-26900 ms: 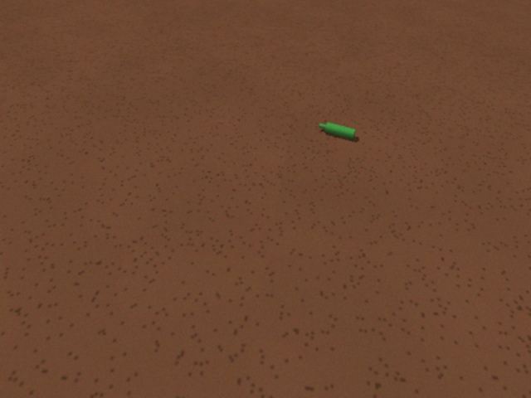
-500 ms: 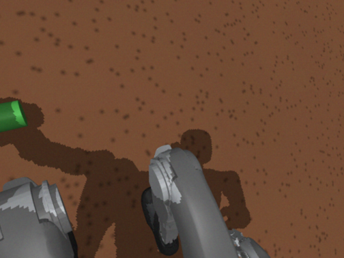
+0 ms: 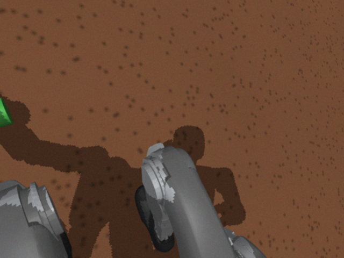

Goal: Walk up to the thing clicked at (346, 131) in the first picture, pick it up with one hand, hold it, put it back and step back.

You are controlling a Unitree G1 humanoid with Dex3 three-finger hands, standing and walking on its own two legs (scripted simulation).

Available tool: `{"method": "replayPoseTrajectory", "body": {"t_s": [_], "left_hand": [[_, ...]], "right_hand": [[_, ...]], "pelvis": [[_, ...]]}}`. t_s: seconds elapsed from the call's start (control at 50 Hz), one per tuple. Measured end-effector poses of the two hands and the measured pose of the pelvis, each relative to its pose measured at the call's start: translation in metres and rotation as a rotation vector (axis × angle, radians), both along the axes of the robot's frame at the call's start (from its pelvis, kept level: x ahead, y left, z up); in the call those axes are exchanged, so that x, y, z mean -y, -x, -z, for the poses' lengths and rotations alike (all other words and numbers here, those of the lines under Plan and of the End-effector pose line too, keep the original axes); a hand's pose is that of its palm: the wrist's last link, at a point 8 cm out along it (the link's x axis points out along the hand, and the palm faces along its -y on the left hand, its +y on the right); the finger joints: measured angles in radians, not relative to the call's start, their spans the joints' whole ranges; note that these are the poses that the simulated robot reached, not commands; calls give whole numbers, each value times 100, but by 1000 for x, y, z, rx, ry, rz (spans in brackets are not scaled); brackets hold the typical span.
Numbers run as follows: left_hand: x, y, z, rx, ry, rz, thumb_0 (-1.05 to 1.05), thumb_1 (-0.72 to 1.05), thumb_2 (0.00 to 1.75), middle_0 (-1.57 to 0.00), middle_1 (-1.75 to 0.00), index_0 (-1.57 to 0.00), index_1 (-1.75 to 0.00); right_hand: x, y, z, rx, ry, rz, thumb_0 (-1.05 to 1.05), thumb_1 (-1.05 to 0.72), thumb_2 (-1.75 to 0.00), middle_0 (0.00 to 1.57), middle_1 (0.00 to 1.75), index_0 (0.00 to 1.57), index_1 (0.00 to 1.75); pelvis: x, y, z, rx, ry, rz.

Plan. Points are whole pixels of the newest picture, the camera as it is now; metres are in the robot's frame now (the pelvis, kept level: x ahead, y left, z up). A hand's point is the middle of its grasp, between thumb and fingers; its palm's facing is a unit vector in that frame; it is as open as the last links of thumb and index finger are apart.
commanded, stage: open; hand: left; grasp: from above
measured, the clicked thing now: out of the picture +0.44 +0.34 -0.27
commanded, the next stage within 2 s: withdraw in 0.70 s
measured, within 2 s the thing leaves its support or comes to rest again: rests again in 0.08 s
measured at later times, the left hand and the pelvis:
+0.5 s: hand out of the picture +0.43 +0.32 -0.24, palm faces -0.43 -0.16 -0.89, open 12.8 cm; pelvis +0.00 +0.00 +0.00, yaw +0 degrees
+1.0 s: hand out of the picture +0.44 +0.32 -0.23, palm faces -0.37 -0.15 -0.92, open 13.8 cm; pelvis +0.00 +0.00 +0.00, yaw +0 degrees
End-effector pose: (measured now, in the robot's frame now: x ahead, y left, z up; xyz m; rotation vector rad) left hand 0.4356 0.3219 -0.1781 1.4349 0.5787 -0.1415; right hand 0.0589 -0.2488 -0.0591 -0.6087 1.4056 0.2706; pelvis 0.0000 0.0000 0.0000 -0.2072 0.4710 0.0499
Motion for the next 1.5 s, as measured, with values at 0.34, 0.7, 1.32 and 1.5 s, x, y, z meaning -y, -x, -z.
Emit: {"method": "replayPoseTrajectory", "body": {"t_s": [0.34, 0.7, 1.32, 1.5], "left_hand": [[1, -4, -3, 1, -10, -5, 0, -17, 70, -36, -75, -38, -73], [-1, -6, 0, 13, -3, 12, 0, -38, 90, -16, -95, -18, -94], [-31, -8, -162, 101, -116, -91, 0, -50, 98, -8, -99, -10, -99], [-20, 5, -184, -61, -31, -25, 0, -51, 101, -8, -100, -8, -100]], "right_hand": [[-2, -1, -5, 19, 10, -4, 0, -90, -90, 20, 30, 20, 30], [-3, -5, -5, 13, 11, -23, 0, -89, -90, 20, 30, 20, 30], [0, -43, 1, 126, -102, 161, 0, -90, -90, 20, 30, 20, 30], [13, -40, -32, 151, -12, 165, 0, -90, -90, 20, 30, 20, 30]], "pelvis": [[-2, 2, 0, 2, 11, 3], [-3, 1, 0, 3, 14, 2], [2, 1, -38, -85, -43, -49], [6, 15, -66, -72, -59, -75]]}}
